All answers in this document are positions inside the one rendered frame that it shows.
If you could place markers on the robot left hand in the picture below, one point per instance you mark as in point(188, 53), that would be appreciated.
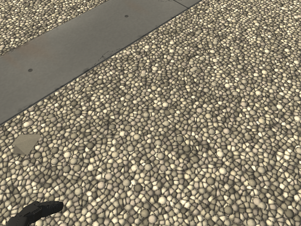
point(35, 211)

